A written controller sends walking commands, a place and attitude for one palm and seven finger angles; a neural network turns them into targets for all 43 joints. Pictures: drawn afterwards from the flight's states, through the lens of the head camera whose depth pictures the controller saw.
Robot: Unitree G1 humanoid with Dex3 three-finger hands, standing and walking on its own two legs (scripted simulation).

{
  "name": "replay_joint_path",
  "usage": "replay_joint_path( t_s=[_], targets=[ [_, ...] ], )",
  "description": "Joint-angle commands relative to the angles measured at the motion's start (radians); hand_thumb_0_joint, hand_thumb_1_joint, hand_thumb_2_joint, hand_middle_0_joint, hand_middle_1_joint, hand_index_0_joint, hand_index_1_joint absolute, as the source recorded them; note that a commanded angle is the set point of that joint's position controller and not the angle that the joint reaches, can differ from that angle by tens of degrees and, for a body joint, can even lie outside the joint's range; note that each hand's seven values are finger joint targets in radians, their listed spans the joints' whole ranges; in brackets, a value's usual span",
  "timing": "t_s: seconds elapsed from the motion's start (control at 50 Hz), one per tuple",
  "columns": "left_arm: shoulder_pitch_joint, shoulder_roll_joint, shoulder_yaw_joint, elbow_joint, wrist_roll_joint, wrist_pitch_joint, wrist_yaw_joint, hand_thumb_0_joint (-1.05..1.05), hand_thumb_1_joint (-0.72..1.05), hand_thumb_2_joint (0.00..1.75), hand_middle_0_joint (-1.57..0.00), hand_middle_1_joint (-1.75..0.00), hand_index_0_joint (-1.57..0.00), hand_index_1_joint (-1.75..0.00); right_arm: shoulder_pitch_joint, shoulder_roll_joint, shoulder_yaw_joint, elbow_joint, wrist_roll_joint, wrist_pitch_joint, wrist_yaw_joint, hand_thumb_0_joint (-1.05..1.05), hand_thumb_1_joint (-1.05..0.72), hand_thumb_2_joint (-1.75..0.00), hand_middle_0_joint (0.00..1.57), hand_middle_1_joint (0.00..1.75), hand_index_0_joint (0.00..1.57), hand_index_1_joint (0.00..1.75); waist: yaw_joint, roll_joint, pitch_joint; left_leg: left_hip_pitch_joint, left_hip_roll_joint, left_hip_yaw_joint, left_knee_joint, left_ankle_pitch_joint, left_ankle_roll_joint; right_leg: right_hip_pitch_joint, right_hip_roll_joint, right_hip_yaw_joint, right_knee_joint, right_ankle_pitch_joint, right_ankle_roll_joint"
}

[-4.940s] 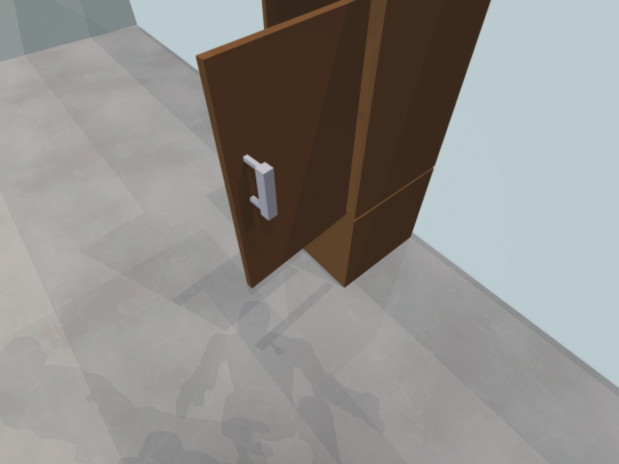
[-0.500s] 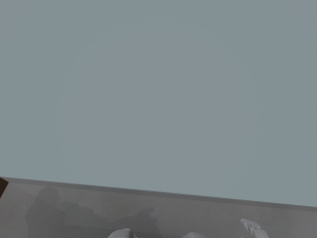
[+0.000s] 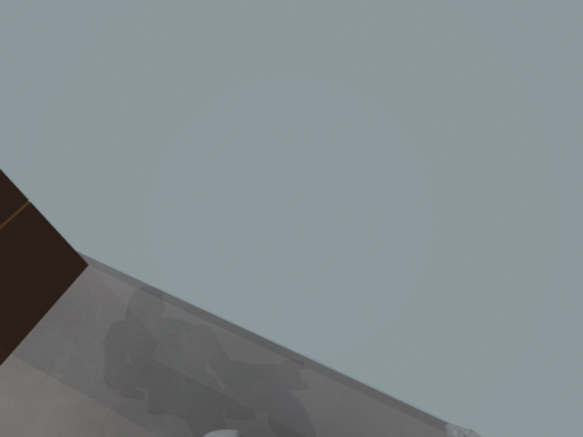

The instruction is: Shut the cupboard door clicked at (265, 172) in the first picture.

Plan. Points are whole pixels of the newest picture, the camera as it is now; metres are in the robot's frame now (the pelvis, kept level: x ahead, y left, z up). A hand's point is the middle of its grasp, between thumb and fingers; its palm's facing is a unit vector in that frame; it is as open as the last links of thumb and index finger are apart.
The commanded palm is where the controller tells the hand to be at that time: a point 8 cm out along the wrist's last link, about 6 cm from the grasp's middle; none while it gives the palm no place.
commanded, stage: turn to face it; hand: left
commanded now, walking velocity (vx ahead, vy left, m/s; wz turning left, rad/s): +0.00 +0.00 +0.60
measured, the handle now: out of the picture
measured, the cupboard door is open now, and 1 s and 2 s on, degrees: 95 95 95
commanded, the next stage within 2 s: take the last steps up to it in 1.90 s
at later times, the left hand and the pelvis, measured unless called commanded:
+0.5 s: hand out of the picture +0.03 +0.18 -0.15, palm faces +0.30 -0.92 -0.25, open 7.4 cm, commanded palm none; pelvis +0.01 -0.04 +0.01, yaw +18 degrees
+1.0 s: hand out of the picture +0.00 +0.20 -0.15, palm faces +0.57 -0.77 -0.29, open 7.4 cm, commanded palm none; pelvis +0.03 -0.05 +0.00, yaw +36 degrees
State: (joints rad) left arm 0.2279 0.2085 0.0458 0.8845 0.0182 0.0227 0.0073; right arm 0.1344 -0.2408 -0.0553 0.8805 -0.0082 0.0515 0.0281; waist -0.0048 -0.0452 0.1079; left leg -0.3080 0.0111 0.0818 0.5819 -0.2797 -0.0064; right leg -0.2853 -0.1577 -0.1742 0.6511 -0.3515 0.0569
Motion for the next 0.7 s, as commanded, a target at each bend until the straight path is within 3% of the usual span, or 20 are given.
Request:
replay_joint_path(
  t_s=[0.0, 0.04, 0.08, 0.18, 0.22, 0.24, 0.26, 0.28, 0.3, 0.32, 0.34, 0.38, 0.44, 0.48, 0.52, 0.54, 0.56, 0.58, 0.6, 0.68],
  targets=[
    [-0.113, 0.148, 0.038, -0.138, 0.000, 0.005, 0.013, 0.00, 0.90, 0.90, -0.20, -0.30, -0.20, -0.30, 0.209, -0.274, -0.076, -0.009, -0.018, -0.027, -0.028, 0.00, -0.90, -0.90, 0.20, 0.30, 0.20, 0.30, -0.108, 0.223, -0.208, 0.293, 0.420, -0.510, -0.205, 0.568, 0.263, -0.329, 0.040, 0.145, 0.485, -0.293, 0.033],
    [-0.115, 0.133, 0.040, -0.105, -0.003, 0.004, 0.012, 0.00, 0.90, 0.90, -0.20, -0.30, -0.20, -0.30, 0.113, -0.222, -0.062, -0.029, -0.017, -0.035, -0.045, 0.00, -0.90, -0.90, 0.20, 0.30, 0.20, 0.30, -0.056, 0.266, -0.190, 0.224, 0.310, -0.411, -0.191, 0.488, 0.209, -0.324, 0.037, 0.188, 0.506, -0.168, 0.032],
    [-0.083, 0.121, 0.042, -0.079, -0.005, 0.009, 0.003, 0.00, 0.90, 0.90, -0.20, -0.30, -0.20, -0.30, 0.056, -0.195, -0.051, -0.038, -0.018, -0.035, -0.047, 0.00, -0.90, -0.90, 0.20, 0.30, 0.20, 0.30, -0.024, 0.232, -0.172, 0.186, 0.239, -0.330, -0.191, 0.460, 0.166, -0.259, 0.061, 0.170, 0.423, -0.109, 0.031],
    [-0.066, 0.109, 0.039, -0.077, -0.009, 0.009, 0.001, 0.00, 0.90, 0.90, -0.20, -0.30, -0.20, -0.30, 0.029, -0.205, -0.061, -0.045, -0.023, -0.022, -0.040, 0.00, -0.90, -0.90, 0.20, 0.30, 0.20, 0.30, -0.015, 0.227, -0.148, 0.064, 0.202, -0.365, -0.209, 0.290, 0.150, -0.072, 0.125, 0.130, 0.144, -0.086, 0.012],
    [-0.006, 0.115, 0.045, -0.063, -0.009, 0.002, 0.003, 0.00, 0.90, 0.90, -0.20, -0.30, -0.20, -0.30, -0.007, -0.203, -0.065, -0.058, -0.019, -0.015, -0.038, 0.00, -0.90, -0.90, 0.20, 0.30, 0.20, 0.30, 0.015, 0.228, -0.146, -0.016, 0.175, -0.371, -0.176, 0.230, 0.127, 0.056, 0.148, 0.116, -0.009, -0.001, 0.003],
    [0.040, 0.136, 0.051, -0.056, -0.007, -0.004, 0.006, 0.00, 0.90, 0.90, -0.20, -0.30, -0.20, -0.30, -0.030, -0.190, -0.065, -0.069, -0.013, -0.012, -0.035, 0.00, -0.90, -0.90, 0.20, 0.30, 0.20, 0.30, 0.042, 0.190, -0.139, -0.091, 0.140, -0.358, -0.132, 0.154, 0.098, 0.154, 0.137, 0.123, -0.139, 0.073, -0.001],
    [0.077, 0.195, 0.064, -0.055, 0.003, -0.015, 0.015, 0.00, 0.90, 0.90, -0.20, -0.30, -0.20, -0.30, -0.032, -0.139, -0.059, -0.085, -0.005, -0.011, -0.030, 0.00, -0.90, -0.90, 0.20, 0.30, 0.20, 0.30, 0.064, 0.006, -0.139, -0.218, 0.049, -0.287, 0.021, -0.004, 0.039, 0.258, -0.012, 0.285, -0.333, 0.018, -0.042],
    [0.071, 0.278, 0.078, -0.063, 0.016, -0.020, 0.020, 0.00, 0.90, 0.90, -0.20, -0.30, -0.20, -0.30, -0.023, -0.080, -0.049, -0.109, -0.002, -0.012, -0.022, 0.00, -0.90, -0.90, 0.20, 0.30, 0.20, 0.30, 0.068, -0.279, -0.128, -0.313, -0.091, -0.104, 0.287, -0.291, -0.036, 0.243, -0.281, 0.553, -0.438, 0.030, -0.161],
    [0.029, 0.278, 0.064, -0.081, 0.008, -0.016, 0.019, 0.00, 0.90, 0.90, -0.20, -0.30, -0.20, -0.30, -0.020, -0.111, -0.053, -0.112, -0.011, -0.008, -0.014, 0.00, -0.90, -0.90, 0.20, 0.30, 0.20, 0.30, 0.049, -0.203, -0.114, -0.258, -0.033, -0.138, 0.491, -0.318, -0.021, 0.099, -0.324, 0.519, -0.436, 0.032, -0.225],
    [-0.015, 0.231, 0.063, -0.092, 0.008, -0.022, 0.023, 0.00, 0.90, 0.90, -0.20, -0.30, -0.20, -0.30, -0.018, -0.104, -0.059, -0.090, -0.012, 0.000, -0.013, 0.00, -0.90, -0.90, 0.20, 0.30, 0.20, 0.30, 0.020, -0.198, -0.119, -0.268, -0.017, -0.140, 0.611, -0.262, -0.026, 0.082, -0.259, 0.478, -0.403, 0.071, -0.217],
    [-0.059, 0.198, 0.056, -0.103, 0.005, -0.019, 0.028, 0.00, 0.90, 0.90, -0.20, -0.30, -0.20, -0.30, -0.002, -0.102, -0.060, -0.077, -0.011, 0.006, -0.009, 0.00, -0.90, -0.90, 0.20, 0.30, 0.20, 0.30, -0.002, -0.203, -0.113, -0.270, 0.014, -0.129, 0.644, -0.219, -0.035, 0.089, -0.221, 0.373, -0.372, 0.169, -0.199],
    [-0.060, 0.169, 0.042, -0.102, 0.006, -0.026, 0.025, 0.00, 0.90, 0.90, -0.20, -0.30, -0.20, -0.30, -0.023, -0.073, -0.043, -0.069, -0.007, 0.005, -0.001, 0.00, -0.90, -0.90, 0.20, 0.30, 0.20, 0.30, -0.004, -0.195, -0.096, -0.234, 0.027, -0.077, 0.524, -0.201, -0.057, 0.117, -0.164, 0.210, -0.312, 0.448, -0.177],
    [0.017, 0.206, 0.054, -0.067, 0.011, -0.030, 0.025, 0.00, 0.90, 0.90, -0.20, -0.30, -0.20, -0.30, -0.074, -0.041, -0.027, -0.076, 0.000, -0.003, 0.005, 0.00, -0.90, -0.90, 0.20, 0.30, 0.20, 0.30, 0.044, -0.153, -0.126, -0.165, 0.010, -0.008, 0.281, -0.210, -0.061, 0.222, -0.181, 0.164, -0.243, 0.639, -0.174],
    [0.043, 0.232, 0.061, -0.056, 0.010, -0.028, 0.022, 0.00, 0.90, 0.90, -0.20, -0.30, -0.20, -0.30, -0.064, -0.041, -0.020, -0.075, 0.001, -0.011, 0.004, 0.00, -0.90, -0.90, 0.20, 0.30, 0.20, 0.30, 0.048, -0.142, -0.156, -0.111, -0.004, 0.020, 0.145, -0.180, -0.053, 0.256, -0.193, 0.151, -0.187, 0.689, -0.166],
    [0.032, 0.239, 0.066, -0.051, 0.002, -0.024, 0.016, 0.00, 0.90, 0.90, -0.20, -0.30, -0.20, -0.30, -0.011, -0.059, -0.021, -0.061, -0.001, -0.016, 0.001, 0.00, -0.90, -0.90, 0.20, 0.30, 0.20, 0.30, 0.017, -0.145, -0.171, 0.007, -0.017, 0.034, -0.018, -0.038, -0.040, 0.207, -0.173, 0.099, -0.110, 0.633, -0.114],
    [0.013, 0.227, 0.065, -0.055, -0.004, -0.019, 0.013, 0.00, 0.90, 0.90, -0.20, -0.30, -0.20, -0.30, 0.040, -0.092, -0.031, -0.050, -0.003, -0.021, 0.002, 0.00, -0.90, -0.90, 0.20, 0.30, 0.20, 0.30, -0.016, -0.071, -0.185, 0.129, 0.006, -0.005, -0.136, 0.087, -0.022, 0.120, -0.161, 0.062, -0.011, 0.547, -0.068],
    [0.016, 0.176, 0.062, -0.086, -0.012, -0.011, 0.008, 0.00, 0.90, 0.90, -0.20, -0.30, -0.20, -0.30, 0.106, -0.196, -0.056, -0.043, -0.014, -0.032, -0.005, 0.00, -0.90, -0.90, 0.20, 0.30, 0.20, 0.30, -0.050, 0.182, -0.240, 0.309, 0.221, -0.283, -0.190, 0.358, 0.073, -0.105, -0.062, 0.001, 0.194, 0.220, 0.007],
    [-0.050, 0.121, 0.035, -0.132, -0.011, -0.007, 0.007, 0.00, 0.90, 0.90, -0.20, -0.30, -0.20, -0.30, 0.185, -0.286, -0.077, -0.029, -0.016, -0.027, -0.015, 0.00, -0.90, -0.90, 0.20, 0.30, 0.20, 0.30, -0.093, 0.364, -0.226, 0.355, 0.427, -0.531, -0.210, 0.724, 0.231, -0.303, 0.040, 0.049, 0.393, -0.333, 0.048],
    [-0.119, 0.154, 0.038, -0.135, 0.000, 0.006, 0.015, 0.00, 0.90, 0.90, -0.20, -0.30, -0.20, -0.30, 0.218, -0.274, -0.075, -0.004, -0.017, -0.027, -0.025, 0.00, -0.90, -0.90, 0.20, 0.30, 0.20, 0.30, -0.111, 0.236, -0.229, 0.322, 0.411, -0.512, -0.200, 0.594, 0.254, -0.326, 0.037, 0.147, 0.495, -0.299, 0.030],
    [-0.092, 0.130, 0.044, -0.077, -0.004, 0.013, 0.004, 0.00, 0.90, 0.90, -0.20, -0.30, -0.20, -0.30, 0.059, -0.191, -0.047, -0.037, -0.018, -0.036, -0.047, 0.00, -0.90, -0.90, 0.20, 0.30, 0.20, 0.30, -0.021, 0.203, -0.147, 0.165, 0.241, -0.351, -0.219, 0.430, 0.164, -0.267, 0.049, 0.182, 0.473, -0.085, 0.031]
  ],
)
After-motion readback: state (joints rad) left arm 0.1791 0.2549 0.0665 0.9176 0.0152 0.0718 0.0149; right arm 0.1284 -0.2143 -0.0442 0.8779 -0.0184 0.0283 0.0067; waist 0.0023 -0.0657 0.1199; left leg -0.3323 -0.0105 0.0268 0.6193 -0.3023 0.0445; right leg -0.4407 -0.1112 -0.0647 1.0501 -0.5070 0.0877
